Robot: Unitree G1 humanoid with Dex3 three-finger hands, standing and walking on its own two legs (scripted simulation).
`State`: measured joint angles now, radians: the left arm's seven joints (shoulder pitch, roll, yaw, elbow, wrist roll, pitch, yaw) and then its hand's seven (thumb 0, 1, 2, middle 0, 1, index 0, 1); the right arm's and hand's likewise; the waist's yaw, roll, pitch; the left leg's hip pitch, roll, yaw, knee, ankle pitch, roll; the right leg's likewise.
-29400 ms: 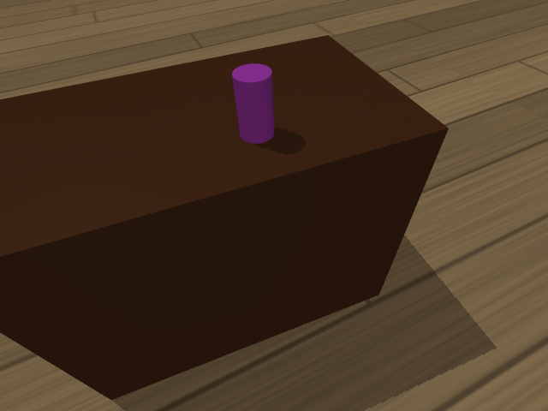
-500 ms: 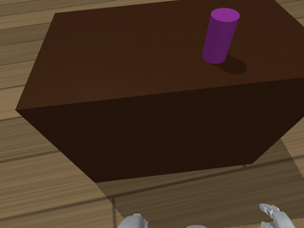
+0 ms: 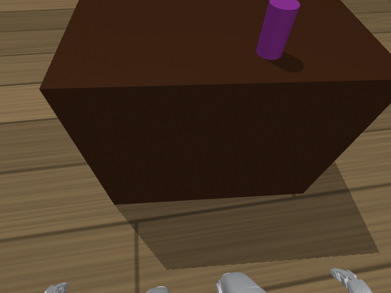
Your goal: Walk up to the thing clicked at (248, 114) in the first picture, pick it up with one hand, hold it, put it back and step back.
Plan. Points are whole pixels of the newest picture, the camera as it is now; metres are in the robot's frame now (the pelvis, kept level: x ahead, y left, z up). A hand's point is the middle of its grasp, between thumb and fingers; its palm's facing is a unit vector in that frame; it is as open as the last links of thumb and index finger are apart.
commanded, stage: step back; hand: right
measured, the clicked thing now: (276, 29) +0.77 -0.22 +0.11
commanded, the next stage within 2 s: stand in 1.98 s
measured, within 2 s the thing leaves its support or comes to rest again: neither
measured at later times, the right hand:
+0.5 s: hand out of the picture -0.08 -0.31 -0.17, palm faces -0.12 +0.91 -0.40, open 7.4 cm
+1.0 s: hand out of the picture -0.21 -0.34 -0.15, palm faces -0.05 +0.93 -0.37, open 7.4 cm
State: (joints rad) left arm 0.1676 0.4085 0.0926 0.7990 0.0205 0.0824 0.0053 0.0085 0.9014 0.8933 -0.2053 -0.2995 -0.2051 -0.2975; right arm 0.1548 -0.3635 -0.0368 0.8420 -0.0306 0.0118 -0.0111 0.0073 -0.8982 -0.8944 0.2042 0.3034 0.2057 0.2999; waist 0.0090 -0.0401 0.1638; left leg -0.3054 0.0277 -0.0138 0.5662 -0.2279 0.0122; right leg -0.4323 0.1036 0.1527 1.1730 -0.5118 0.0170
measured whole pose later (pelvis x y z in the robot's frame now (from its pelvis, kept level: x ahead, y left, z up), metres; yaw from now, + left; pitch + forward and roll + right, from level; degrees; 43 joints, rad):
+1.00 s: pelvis -0.33 -0.08 +0.00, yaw +1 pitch -2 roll +1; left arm 0.22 0.36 0.05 0.93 0.05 0.03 0.01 0.01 0.90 0.89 -0.21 -0.30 -0.21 -0.30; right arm 0.13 -0.42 -0.05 0.89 -0.01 0.05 0.00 0.01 -0.90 -0.89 0.20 0.30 0.20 0.30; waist 0.04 0.03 0.11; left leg -0.48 -0.07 -0.12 1.03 -0.45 -0.01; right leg -0.26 -0.02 0.02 0.64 -0.34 -0.02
